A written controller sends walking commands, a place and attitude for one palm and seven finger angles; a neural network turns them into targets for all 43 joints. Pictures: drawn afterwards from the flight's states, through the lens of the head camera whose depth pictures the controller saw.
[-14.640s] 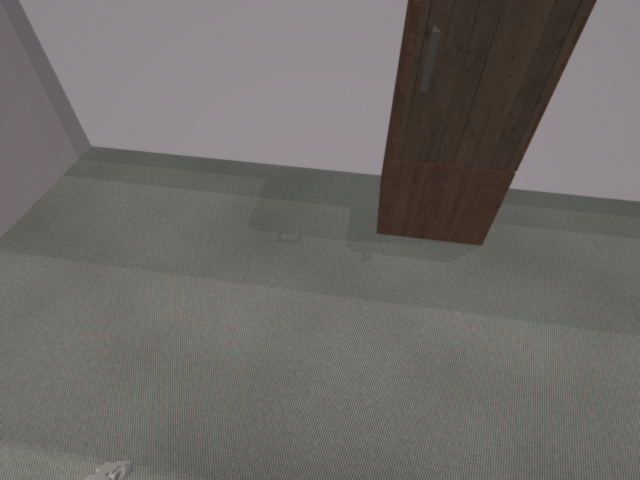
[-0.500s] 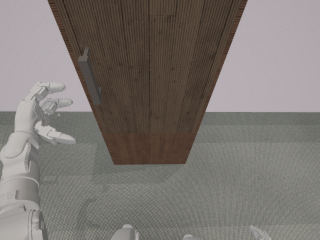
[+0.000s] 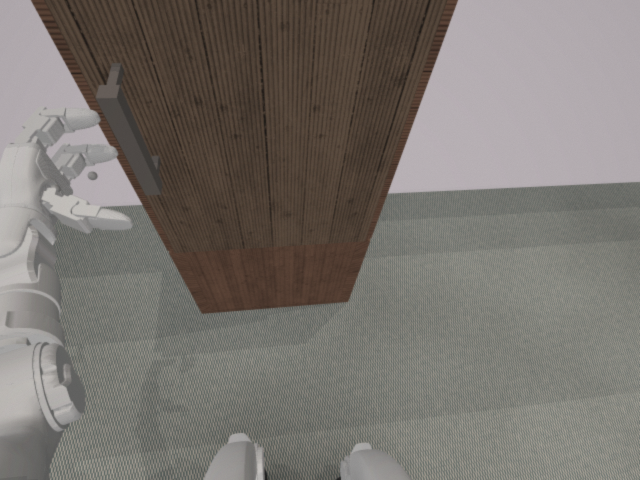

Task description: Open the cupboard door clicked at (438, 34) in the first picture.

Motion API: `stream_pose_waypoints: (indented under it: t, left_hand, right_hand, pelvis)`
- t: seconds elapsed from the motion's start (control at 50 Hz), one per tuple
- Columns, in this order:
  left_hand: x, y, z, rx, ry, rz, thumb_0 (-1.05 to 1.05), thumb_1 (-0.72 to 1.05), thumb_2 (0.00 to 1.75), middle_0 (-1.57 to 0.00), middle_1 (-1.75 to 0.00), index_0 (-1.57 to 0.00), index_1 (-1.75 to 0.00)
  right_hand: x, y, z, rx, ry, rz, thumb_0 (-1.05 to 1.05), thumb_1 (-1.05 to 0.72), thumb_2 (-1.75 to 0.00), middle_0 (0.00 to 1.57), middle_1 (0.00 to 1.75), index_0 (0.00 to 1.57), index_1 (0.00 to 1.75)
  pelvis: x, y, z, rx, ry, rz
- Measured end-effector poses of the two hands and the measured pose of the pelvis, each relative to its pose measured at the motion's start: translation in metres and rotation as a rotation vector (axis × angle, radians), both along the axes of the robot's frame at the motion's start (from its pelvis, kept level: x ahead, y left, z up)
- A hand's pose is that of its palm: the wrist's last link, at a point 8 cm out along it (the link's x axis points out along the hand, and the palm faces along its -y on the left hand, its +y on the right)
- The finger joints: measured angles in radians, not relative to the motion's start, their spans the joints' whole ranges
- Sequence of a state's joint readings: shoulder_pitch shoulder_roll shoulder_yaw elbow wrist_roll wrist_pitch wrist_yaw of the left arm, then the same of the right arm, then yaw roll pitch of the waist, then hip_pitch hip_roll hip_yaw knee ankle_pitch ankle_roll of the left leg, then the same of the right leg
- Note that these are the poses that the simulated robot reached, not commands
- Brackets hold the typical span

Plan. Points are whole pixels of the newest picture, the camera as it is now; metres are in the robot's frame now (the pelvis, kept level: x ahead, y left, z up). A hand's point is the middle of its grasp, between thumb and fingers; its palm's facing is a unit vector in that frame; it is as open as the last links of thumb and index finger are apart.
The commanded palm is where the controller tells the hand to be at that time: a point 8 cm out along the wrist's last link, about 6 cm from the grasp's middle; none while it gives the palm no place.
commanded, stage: move the hooked fingers beside the handle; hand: left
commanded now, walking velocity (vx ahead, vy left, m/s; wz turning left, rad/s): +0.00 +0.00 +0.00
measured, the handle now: (136, 135) +0.53 +0.22 +0.08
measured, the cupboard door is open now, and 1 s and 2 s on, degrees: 0 0 0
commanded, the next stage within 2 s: slide the fingers in behind the handle in 1.00 s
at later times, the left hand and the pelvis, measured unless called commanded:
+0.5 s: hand (86, 165) +0.48 +0.27 +0.08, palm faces +0.07 -1.00 +0.00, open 13.9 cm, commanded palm +0.46 +0.31 +0.08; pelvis +0.01 +0.00 +0.00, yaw -1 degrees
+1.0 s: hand (90, 165) +0.48 +0.26 +0.08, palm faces +0.07 -1.00 +0.00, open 14.0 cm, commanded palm +0.46 +0.31 +0.08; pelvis +0.00 +0.01 -0.01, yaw +0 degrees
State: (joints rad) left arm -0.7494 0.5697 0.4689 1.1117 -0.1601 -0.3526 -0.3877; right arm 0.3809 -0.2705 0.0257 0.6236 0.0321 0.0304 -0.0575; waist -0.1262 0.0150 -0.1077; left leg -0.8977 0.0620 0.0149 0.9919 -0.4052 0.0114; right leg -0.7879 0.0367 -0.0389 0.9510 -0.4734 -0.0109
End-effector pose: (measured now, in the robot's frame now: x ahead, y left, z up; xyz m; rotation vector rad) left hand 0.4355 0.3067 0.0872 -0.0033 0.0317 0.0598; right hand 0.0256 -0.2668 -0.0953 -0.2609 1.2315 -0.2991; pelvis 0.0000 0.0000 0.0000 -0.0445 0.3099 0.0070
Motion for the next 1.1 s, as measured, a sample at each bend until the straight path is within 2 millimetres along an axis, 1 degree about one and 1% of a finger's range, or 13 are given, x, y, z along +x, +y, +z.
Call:
stream_pose_waypoints:
  t: [0.14, 0.26, 0.32, 0.46, 0.56, 0.62, 0.8, 0.9, 1.0, 1.1]
  left_hand:
    - [0.009, 0.005, 0.005, 0.011, -0.016, 0.005, -0.01, -0.5, 0.3, -0.3, -1.2, -0.3, -1.2]
    - [0.023, 0.001, -0.001, -0.003, 0.018, -0.015, -0.01, -0.5, 0.3, -0.3, -1.2, -0.3, -1.2]
    - [0.028, 0.002, -0.005, -0.01, 0.007, -0.009, -0.01, -0.5, 0.3, -0.3, -1.2, -0.32, -1.22]
    - [0.023, 0.011, -0.006, 0.0, -0.005, 0.01, -0.01, -0.5, 0.3, -0.31, -1.21, -0.33, -1.22]
    - [0.016, 0.015, -0.002, 0.004, -0.009, 0.006, -0.01, -0.5, 0.3, -0.31, -1.2, -0.31, -1.21]
    - [0.015, 0.014, -0.001, 0.0, -0.01, -0.002, -0.01, -0.5, 0.3, -0.31, -1.2, -0.3, -1.21]
    - [0.017, 0.006, -0.009, -0.011, -0.005, -0.009, -0.01, -0.5, 0.3, -0.3, -1.2, -0.3, -1.2]
    - [0.02, 0.006, -0.009, -0.005, -0.012, 0.004, -0.01, -0.5, 0.3, -0.3, -1.2, -0.3, -1.2]
    - [0.022, 0.011, -0.008, 0.0, -0.003, 0.011, -0.01, -0.5, 0.3, -0.3, -1.2, -0.3, -1.2]
    - [0.02, 0.014, -0.005, 0.002, -0.011, 0.004, -0.01, -0.5, 0.3, -0.3, -1.2, -0.3, -1.2]
  right_hand:
    - [-0.012, 0.0, 0.0, 0.0, 0.055, -0.021, 0.0, -0.9, -0.9, 0.2, 0.3, 0.2, 0.3]
    - [-0.014, -0.002, -0.002, -0.011, 0.081, -0.017, 0.0, -0.9, -0.9, 0.2, 0.3, 0.2, 0.3]
    - [-0.014, -0.002, -0.001, -0.019, 0.082, -0.019, 0.0, -0.9, -0.9, 0.2, 0.3, 0.2, 0.3]
    - [-0.012, 0.0, 0.0, -0.012, 0.08, -0.031, 0.0, -0.9, -0.9, 0.2, 0.3, 0.2, 0.3]
    - [-0.007, 0.004, 0.001, -0.002, 0.076, -0.022, 0.0, -0.9, -0.9, 0.2, 0.3, 0.2, 0.3]
    - [-0.002, 0.006, 0.001, 0.0, 0.069, -0.011, 0.0, -0.9, -0.9, 0.2, 0.3, 0.2, 0.3]
    - [0.007, 0.007, -0.001, -0.007, 0.038, 0.009, 0.0, -0.9, -0.9, 0.2, 0.3, 0.2, 0.3]
    - [0.004, 0.008, -0.002, -0.007, 0.04, 0.005, 0.0, -0.9, -0.9, 0.2, 0.3, 0.2, 0.3]
    - [-0.003, 0.009, -0.003, -0.006, 0.057, -0.007, 0.0, -0.9, -0.9, 0.2, 0.3, 0.2, 0.3]
    - [-0.011, 0.009, -0.002, -0.003, 0.082, -0.017, 0.0, -0.9, -0.9, 0.2, 0.3, 0.2, 0.3]
  pelvis:
    - [0.003, 0.0, -0.001, -0.005, 0.011, 0.0]
    - [0.002, 0.0, -0.004, -0.011, 0.031, 0.006]
    - [0.002, 0.0, -0.005, -0.012, 0.043, 0.001]
    - [0.006, 0.002, -0.005, -0.013, 0.045, -0.009]
    - [0.008, 0.004, -0.003, -0.017, 0.034, -0.003]
    - [0.008, 0.005, -0.002, -0.018, 0.029, 0.003]
    - [0.004, 0.007, -0.005, -0.019, 0.033, 0.004]
    - [0.002, 0.007, -0.006, -0.02, 0.035, 0.003]
    - [0.002, 0.007, -0.007, -0.02, 0.037, 0.001]
    - [0.003, 0.007, -0.006, -0.02, 0.038, -0.002]
